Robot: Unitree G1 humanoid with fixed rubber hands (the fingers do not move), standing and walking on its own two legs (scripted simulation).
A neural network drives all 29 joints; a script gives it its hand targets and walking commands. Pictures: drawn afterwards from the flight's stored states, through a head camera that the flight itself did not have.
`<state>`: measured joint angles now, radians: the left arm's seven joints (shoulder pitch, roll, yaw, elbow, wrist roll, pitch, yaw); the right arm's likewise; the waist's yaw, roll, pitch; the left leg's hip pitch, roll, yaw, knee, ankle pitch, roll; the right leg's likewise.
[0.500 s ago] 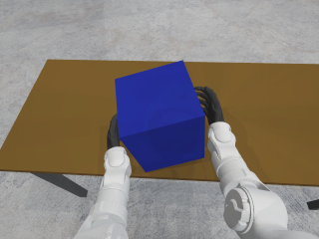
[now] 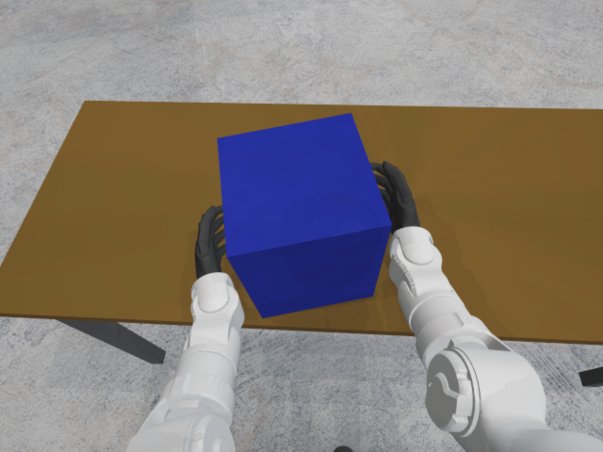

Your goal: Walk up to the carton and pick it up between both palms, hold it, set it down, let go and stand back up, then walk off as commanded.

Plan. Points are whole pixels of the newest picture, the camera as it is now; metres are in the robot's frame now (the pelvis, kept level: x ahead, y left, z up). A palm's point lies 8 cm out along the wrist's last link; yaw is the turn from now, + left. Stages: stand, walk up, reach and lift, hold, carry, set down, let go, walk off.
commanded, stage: set down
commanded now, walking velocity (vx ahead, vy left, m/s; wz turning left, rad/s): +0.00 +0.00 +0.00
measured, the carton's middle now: (302, 225) +0.43 +0.02 -0.01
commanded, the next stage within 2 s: none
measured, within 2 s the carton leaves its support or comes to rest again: neither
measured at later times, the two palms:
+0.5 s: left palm (192, 270) +0.36 +0.16 +0.01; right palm (418, 218) +0.42 -0.14 +0.03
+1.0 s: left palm (176, 326) +0.29 +0.17 +0.00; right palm (459, 294) +0.33 -0.19 -0.02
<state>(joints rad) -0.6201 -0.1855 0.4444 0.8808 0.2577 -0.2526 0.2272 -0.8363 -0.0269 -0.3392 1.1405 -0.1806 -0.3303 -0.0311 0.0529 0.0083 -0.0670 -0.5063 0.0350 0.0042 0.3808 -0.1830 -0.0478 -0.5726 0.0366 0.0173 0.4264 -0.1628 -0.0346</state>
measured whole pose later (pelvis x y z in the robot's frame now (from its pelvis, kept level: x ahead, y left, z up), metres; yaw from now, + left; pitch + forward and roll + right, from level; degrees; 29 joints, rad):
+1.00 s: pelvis -0.05 +0.00 -0.01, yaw -1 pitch +17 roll +0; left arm -0.37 -0.07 0.15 0.66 -0.01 -0.15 0.25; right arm -0.58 -0.25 -0.04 1.08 0.20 -0.27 0.04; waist 0.09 0.02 -0.15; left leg -0.60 0.06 0.00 0.47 -0.16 -0.05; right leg -0.63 0.06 0.02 0.43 -0.09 -0.04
